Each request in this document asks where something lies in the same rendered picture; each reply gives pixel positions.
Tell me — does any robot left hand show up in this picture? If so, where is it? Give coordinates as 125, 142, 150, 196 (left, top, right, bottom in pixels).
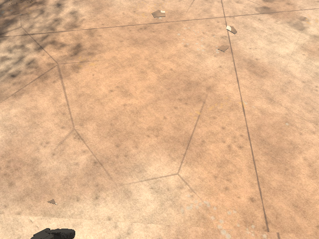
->
31, 228, 76, 239

